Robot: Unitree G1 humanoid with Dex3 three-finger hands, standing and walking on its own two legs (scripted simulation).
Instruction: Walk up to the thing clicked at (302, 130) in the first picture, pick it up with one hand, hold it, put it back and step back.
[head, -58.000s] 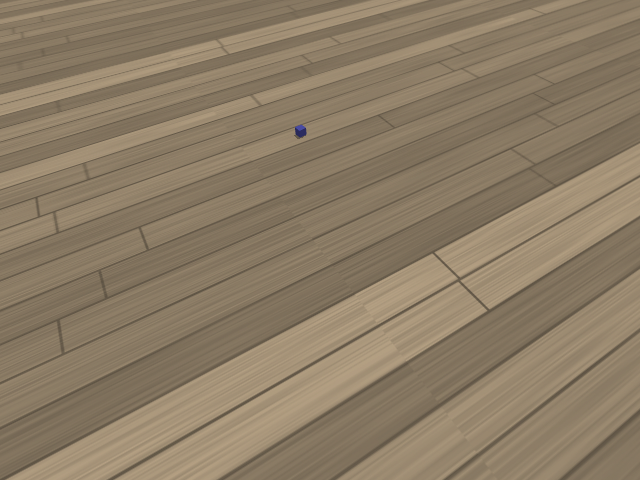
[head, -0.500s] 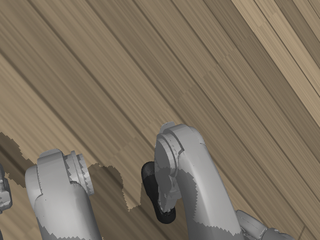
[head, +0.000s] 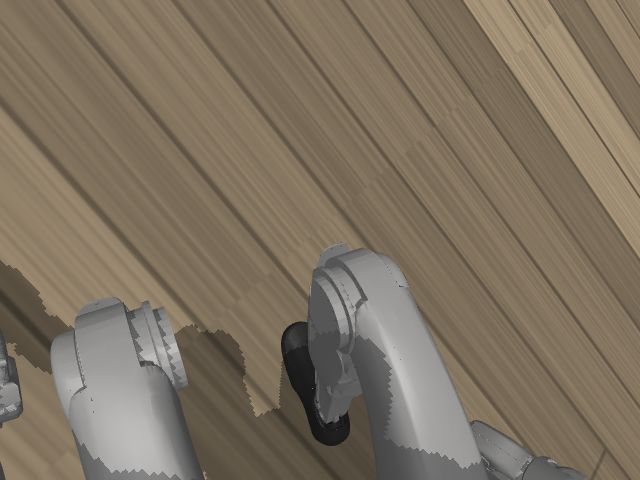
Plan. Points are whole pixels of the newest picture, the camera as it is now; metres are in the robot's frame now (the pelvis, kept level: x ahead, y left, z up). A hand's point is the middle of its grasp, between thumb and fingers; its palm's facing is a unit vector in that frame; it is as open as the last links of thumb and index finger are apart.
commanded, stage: close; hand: left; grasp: from above
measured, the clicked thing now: out of the picture +0.37 +0.34 -0.28
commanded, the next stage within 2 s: settle in 0.36 s
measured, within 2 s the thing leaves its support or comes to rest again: leaves its support in 0.78 s
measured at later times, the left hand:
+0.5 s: hand out of the picture +0.35 +0.34 -0.25, palm faces -0.35 -0.29 -0.89, open 6.9 cm
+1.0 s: hand out of the picture +0.36 +0.34 -0.20, palm faces -0.27 -0.29 -0.92, open 6.8 cm
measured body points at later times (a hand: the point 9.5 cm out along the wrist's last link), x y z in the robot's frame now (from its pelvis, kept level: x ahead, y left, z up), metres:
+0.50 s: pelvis +0.00 +0.00 +0.00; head +0.25 +0.12 +0.35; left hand +0.37 +0.35 -0.20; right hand +0.07 -0.25 -0.06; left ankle +0.07 +0.13 -0.27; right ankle +0.12 -0.11 -0.27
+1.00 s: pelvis +0.01 +0.00 +0.01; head +0.22 +0.10 +0.39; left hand +0.37 +0.35 -0.15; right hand +0.10 -0.26 -0.08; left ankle +0.07 +0.13 -0.27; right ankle +0.12 -0.11 -0.27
